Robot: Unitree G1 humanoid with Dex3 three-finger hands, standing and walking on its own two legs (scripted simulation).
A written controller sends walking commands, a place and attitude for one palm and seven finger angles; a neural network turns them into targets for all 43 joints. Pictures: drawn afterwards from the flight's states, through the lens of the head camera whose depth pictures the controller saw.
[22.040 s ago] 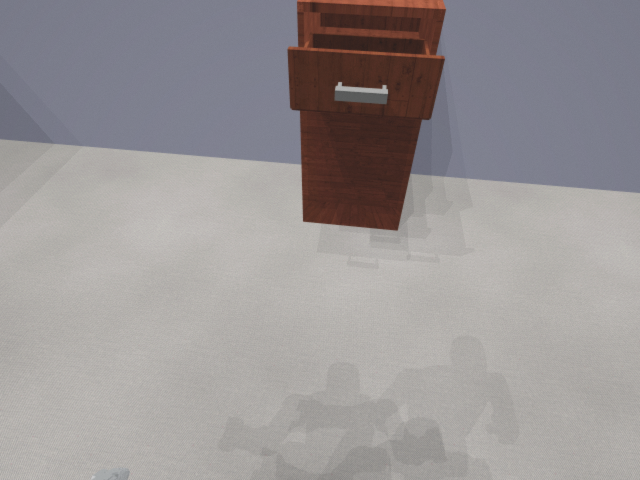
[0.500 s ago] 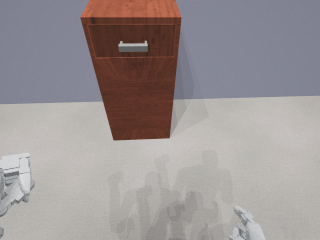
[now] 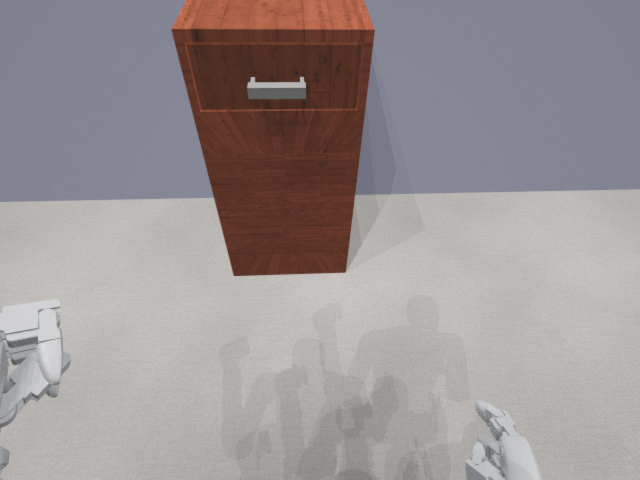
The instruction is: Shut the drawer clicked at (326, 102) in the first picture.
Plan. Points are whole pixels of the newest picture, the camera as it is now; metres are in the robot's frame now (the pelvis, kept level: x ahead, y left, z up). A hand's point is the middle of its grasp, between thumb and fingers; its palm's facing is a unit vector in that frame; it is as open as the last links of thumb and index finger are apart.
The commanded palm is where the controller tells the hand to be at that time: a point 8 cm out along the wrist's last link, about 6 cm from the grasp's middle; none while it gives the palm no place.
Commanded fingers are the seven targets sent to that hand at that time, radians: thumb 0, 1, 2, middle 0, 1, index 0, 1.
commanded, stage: let the arm hang, fingers relaxed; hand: left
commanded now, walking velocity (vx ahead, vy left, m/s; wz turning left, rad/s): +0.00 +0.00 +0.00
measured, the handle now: (277, 85) +0.92 +0.16 +0.03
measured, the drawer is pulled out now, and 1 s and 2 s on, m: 0.00 0.00 0.00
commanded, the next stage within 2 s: look to check the result in 1.10 s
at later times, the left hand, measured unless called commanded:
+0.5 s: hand out of the picture -0.02 +0.20 -0.17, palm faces +0.02 -0.97 -0.26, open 4.4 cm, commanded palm none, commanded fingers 0.00 0.90 0.90 -0.36 -0.47 -0.36 -0.47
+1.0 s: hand out of the picture +0.05 +0.18 -0.16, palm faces +0.03 -0.97 -0.25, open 7.3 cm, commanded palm none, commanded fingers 0.00 0.90 0.90 -0.20 -0.30 -0.20 -0.30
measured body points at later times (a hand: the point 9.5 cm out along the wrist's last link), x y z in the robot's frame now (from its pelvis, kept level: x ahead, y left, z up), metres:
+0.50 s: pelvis -0.01 -0.01 +0.00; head +0.02 -0.01 +0.45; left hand -0.02 +0.25 -0.15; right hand +0.00 -0.26 -0.15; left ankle +0.01 +0.10 -0.74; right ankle +0.02 -0.13 -0.74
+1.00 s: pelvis +0.00 -0.02 +0.00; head +0.01 -0.03 +0.45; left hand +0.05 +0.23 -0.14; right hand +0.04 -0.26 -0.16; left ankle +0.01 +0.10 -0.74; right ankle +0.02 -0.13 -0.74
